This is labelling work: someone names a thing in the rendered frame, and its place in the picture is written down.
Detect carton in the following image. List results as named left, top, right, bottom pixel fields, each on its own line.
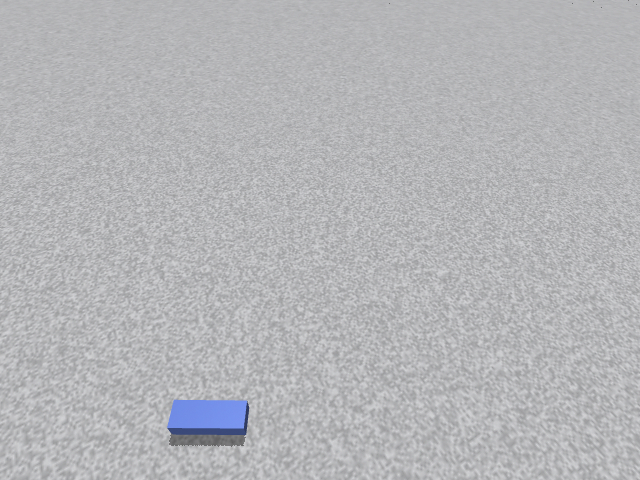
left=167, top=400, right=249, bottom=435

